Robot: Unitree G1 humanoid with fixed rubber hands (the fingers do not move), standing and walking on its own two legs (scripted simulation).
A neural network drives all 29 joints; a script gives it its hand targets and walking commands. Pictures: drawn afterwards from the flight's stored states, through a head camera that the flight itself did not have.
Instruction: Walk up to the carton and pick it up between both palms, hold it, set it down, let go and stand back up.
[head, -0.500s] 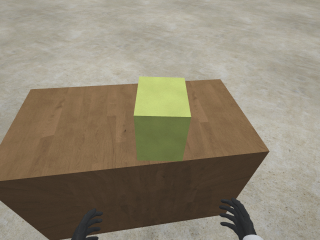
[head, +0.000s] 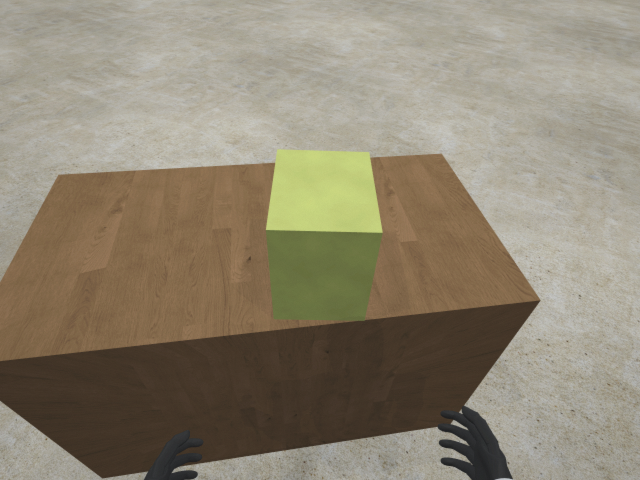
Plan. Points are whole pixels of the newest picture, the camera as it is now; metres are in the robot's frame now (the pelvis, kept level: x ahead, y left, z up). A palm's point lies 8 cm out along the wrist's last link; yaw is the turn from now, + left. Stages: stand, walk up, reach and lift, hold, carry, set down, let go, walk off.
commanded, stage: set down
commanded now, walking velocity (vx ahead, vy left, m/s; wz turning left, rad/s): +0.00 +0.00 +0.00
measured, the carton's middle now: (321, 235) +0.54 +0.01 -0.01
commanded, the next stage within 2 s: let go in 0.12 s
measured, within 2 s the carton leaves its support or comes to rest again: neither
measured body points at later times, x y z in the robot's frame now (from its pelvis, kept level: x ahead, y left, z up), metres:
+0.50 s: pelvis +0.01 +0.00 +0.00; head +0.00 +0.02 +0.45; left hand +0.17 +0.22 -0.10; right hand +0.19 -0.20 -0.08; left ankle +0.02 +0.11 -0.74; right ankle -0.02 -0.10 -0.74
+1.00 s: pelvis +0.02 +0.00 +0.00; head +0.03 +0.01 +0.45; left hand +0.16 +0.29 -0.09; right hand +0.19 -0.25 -0.09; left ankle +0.02 +0.11 -0.74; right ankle -0.02 -0.10 -0.74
